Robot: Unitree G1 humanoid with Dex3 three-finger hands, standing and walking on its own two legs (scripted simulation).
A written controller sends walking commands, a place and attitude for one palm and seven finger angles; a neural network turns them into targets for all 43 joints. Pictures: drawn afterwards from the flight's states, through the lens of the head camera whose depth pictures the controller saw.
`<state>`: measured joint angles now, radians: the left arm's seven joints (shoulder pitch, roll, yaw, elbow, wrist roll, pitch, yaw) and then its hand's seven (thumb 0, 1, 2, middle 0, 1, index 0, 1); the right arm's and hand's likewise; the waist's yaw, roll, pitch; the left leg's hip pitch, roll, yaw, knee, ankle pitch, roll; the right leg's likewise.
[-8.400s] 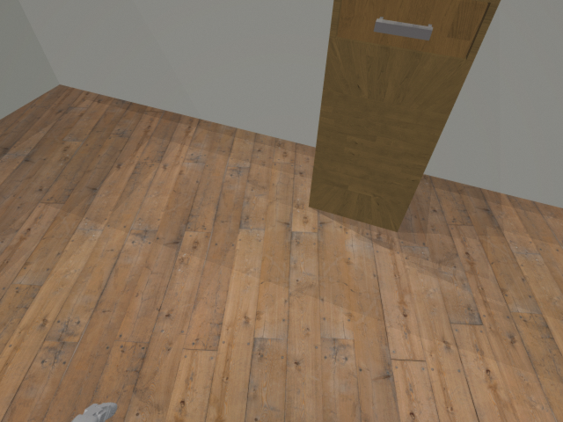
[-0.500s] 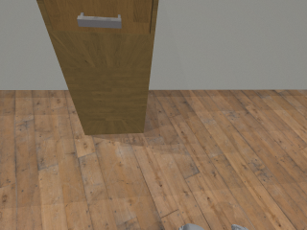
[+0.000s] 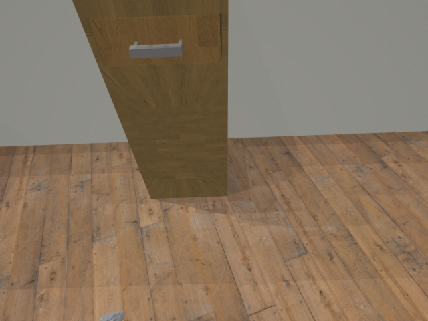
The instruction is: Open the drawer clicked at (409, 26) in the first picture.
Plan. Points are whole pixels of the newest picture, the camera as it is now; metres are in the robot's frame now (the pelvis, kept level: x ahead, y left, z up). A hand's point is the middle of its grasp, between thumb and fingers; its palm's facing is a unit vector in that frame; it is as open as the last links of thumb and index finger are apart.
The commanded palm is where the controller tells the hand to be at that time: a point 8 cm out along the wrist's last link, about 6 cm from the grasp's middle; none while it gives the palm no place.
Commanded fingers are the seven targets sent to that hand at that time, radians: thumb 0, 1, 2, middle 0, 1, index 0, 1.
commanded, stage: take the last steps up to it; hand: left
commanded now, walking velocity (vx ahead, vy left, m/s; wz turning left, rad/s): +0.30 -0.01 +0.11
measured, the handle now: (157, 47) +0.84 +0.19 +0.12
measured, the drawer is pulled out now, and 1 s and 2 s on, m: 0.00 0.00 0.00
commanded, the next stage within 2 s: come to a stop and stand still in 1.14 s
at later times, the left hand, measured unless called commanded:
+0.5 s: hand out of the picture -0.09 +0.19 -0.17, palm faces +0.18 -0.98 -0.11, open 7.4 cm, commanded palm none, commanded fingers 0.00 0.90 0.90 -0.20 -0.30 -0.20 -0.30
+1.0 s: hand (150, 243) +0.34 +0.19 -0.17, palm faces -0.07 -0.98 -0.19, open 7.4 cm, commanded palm none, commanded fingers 0.00 0.90 0.90 -0.20 -0.30 -0.20 -0.30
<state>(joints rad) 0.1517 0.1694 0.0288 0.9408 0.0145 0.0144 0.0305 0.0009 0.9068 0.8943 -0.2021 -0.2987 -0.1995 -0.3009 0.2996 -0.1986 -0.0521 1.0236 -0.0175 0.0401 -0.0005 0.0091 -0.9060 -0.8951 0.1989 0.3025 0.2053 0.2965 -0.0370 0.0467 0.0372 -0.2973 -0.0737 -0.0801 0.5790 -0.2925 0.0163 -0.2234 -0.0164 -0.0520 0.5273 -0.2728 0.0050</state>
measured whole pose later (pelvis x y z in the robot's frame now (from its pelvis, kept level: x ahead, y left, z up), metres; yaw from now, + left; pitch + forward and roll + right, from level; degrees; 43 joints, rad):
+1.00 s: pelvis +0.22 +0.02 -0.02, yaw -1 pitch -1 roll +1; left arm 0.09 0.18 0.05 1.01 0.03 -0.04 -0.02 0.00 0.91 0.90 -0.20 -0.30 -0.19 -0.30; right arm 0.54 -0.08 -0.03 1.20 -0.03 -0.04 -0.02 0.01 -0.91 -0.90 0.20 0.30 0.20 0.30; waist -0.07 0.01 0.09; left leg 0.08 0.10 0.19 0.54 -0.51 -0.04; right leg -0.45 -0.04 -0.14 0.61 -0.12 -0.06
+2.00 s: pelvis +0.28 -0.01 +0.00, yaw +0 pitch -3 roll +0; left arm 0.28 0.18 0.02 0.90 0.04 0.01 0.05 0.00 0.91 0.89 -0.20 -0.30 -0.20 -0.30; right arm 0.26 -0.17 -0.04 0.95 -0.02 0.05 0.00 0.01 -0.91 -0.90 0.19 0.30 0.20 0.30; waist 0.00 0.02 -0.01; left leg -0.28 0.02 0.04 0.71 -0.38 0.02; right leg -0.28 0.01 -0.17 0.55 -0.23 -0.10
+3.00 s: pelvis +0.23 +0.04 +0.00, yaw +1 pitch -2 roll -1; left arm 0.37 0.11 0.00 1.09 0.03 0.00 0.02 0.00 0.91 0.89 -0.20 -0.30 -0.20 -0.30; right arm 0.31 -0.15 0.01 1.08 -0.03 -0.01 -0.02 0.01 -0.92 -0.90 0.20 0.30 0.20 0.30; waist 0.01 -0.01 -0.01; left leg -0.24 -0.05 0.08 0.47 -0.20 0.09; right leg -0.28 0.01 -0.02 0.46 -0.18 -0.01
